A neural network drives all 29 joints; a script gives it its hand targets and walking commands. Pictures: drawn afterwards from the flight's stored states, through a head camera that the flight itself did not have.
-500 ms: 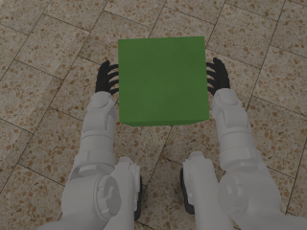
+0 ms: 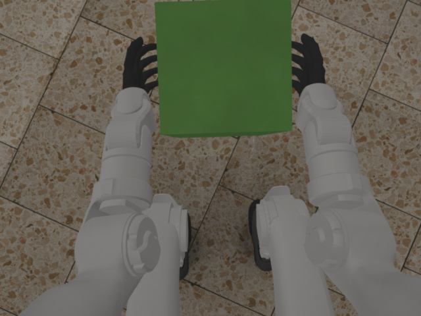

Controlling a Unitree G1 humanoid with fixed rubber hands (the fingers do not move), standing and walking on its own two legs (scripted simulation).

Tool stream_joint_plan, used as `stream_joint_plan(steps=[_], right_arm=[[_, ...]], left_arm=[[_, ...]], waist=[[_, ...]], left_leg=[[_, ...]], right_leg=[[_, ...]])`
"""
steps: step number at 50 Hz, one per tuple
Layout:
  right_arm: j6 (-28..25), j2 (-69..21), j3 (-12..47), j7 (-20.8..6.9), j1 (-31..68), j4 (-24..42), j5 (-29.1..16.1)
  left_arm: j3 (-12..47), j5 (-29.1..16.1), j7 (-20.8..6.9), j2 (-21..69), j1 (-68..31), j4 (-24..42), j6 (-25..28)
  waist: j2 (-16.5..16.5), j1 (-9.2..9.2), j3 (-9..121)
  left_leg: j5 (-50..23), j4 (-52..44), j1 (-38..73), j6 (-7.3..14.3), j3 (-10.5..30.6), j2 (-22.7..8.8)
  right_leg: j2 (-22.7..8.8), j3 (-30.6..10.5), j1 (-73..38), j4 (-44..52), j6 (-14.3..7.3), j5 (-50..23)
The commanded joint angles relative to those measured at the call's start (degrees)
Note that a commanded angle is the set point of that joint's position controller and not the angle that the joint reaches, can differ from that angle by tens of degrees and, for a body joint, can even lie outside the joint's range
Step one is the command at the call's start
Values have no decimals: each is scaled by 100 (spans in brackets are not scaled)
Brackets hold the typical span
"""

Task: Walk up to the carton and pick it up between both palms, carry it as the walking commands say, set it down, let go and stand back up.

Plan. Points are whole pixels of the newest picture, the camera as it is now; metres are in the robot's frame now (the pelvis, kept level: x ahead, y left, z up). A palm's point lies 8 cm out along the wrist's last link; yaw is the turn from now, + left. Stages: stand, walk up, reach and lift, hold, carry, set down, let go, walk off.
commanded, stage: set down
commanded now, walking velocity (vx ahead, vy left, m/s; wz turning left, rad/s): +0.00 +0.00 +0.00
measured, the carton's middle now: (221, 85) +0.52 -0.02 -0.19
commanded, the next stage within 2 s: none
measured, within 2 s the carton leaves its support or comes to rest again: rests again in 1.36 s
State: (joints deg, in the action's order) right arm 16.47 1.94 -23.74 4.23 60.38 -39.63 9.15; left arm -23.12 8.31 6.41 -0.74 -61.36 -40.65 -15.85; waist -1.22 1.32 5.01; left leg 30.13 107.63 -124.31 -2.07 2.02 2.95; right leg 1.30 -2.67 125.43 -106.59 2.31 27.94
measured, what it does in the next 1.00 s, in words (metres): lowers itself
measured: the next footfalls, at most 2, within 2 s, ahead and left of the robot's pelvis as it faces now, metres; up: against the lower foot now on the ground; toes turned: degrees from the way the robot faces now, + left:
none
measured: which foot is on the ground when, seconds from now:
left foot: down 0.00-1.00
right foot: down 0.00-1.00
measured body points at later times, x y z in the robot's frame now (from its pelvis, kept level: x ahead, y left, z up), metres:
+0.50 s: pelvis -0.01 +0.00 -0.05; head +0.34 -0.01 +0.24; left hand +0.53 +0.12 -0.20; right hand +0.52 -0.17 -0.20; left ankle +0.10 +0.12 -0.42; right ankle +0.11 -0.13 -0.42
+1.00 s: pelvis +0.00 +0.00 -0.08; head +0.34 -0.01 +0.20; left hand +0.54 +0.12 -0.24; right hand +0.53 -0.18 -0.24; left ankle +0.10 +0.12 -0.42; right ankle +0.11 -0.13 -0.42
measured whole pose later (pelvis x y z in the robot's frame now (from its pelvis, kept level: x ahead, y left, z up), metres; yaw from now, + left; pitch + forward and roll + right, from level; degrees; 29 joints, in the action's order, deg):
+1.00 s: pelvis +0.00 +0.00 -0.08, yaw +0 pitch +41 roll +0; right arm 12.2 12.0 -14.0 6.9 75.6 -55.6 -0.5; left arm -14.9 0.0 9.2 -9.7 -75.8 -54.9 -11.3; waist -0.8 1.9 -10.2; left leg 32.4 123.9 -132.9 -3.0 2.4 4.0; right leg 2.2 -2.7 134.1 -122.7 2.8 30.0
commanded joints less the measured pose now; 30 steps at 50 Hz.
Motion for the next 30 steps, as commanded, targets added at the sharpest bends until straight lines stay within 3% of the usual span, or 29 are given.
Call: stream_joint_plan(steps=[1, 18, 30], right_arm=[[-206, -5376, 3027, -1345, 3893, 196, -795], [-397, -4868, 2972, -1325, 4559, -34, -983], [-612, -4586, 3096, -1294, 5030, -182, -1360]], left_arm=[[3004, -759, -1372, 5469, -3896, 183, 216], [2882, -956, -1419, 5005, -4493, -177, 378], [3054, -1250, -1347, 4630, -5040, -211, 575]], waist=[[40, 105, 6593], [88, 90, 6228], [12, 82, 6095]], left_leg=[[-1343, -809, 3216, 17, -632, 760], [-1362, -102, 2744, 41, -678, 671], [-1546, 406, 2741, 59, -678, 614]], right_leg=[[763, 723, -3774, 668, -9, -1539], [679, 720, -3467, -21, -44, -1591], [625, 753, -3348, -553, -83, -1746]])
